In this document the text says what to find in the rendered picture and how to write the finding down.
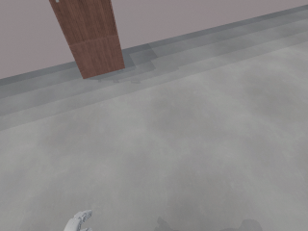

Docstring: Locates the cupboard door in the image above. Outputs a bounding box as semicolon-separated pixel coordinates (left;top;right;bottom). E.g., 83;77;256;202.
52;0;116;44

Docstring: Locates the left robot hand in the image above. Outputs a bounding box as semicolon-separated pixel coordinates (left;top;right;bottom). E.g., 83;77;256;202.
63;210;92;231

